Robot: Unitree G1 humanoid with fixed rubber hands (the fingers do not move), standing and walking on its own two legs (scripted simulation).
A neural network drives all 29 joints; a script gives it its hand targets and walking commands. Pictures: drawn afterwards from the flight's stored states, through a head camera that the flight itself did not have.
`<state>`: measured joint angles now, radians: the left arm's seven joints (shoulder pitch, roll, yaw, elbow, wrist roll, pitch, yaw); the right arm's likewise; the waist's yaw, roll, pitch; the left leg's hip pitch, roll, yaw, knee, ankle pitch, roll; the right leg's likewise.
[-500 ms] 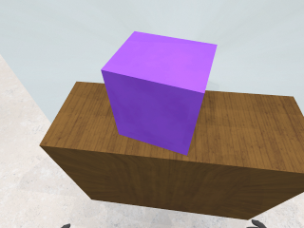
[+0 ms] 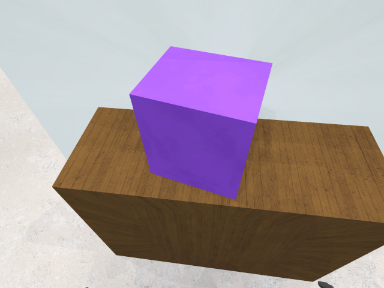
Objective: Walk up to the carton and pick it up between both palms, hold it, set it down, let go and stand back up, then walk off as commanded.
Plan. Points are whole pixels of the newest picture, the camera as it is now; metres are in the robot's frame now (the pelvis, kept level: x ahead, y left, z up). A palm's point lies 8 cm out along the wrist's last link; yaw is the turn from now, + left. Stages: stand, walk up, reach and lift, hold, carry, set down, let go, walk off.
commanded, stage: walk up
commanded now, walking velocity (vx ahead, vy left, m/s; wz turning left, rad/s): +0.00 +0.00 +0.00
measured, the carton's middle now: (204, 125) +0.48 -0.02 +0.05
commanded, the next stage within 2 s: none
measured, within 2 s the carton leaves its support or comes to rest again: neither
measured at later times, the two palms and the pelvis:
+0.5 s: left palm out of the picture +0.08 +0.39 -0.14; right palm out of the picture +0.10 -0.26 -0.12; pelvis +0.05 +0.06 -0.02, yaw -4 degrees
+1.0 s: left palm (75, 239) +0.27 +0.33 -0.16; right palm out of the picture +0.12 -0.25 -0.15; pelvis +0.09 +0.06 -0.05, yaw -10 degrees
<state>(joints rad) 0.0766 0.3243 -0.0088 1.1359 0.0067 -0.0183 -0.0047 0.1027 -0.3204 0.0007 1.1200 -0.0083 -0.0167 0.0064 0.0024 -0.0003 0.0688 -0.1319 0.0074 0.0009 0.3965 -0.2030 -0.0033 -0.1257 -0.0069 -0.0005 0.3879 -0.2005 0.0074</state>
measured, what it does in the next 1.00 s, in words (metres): walks ahead: left foot, then right foot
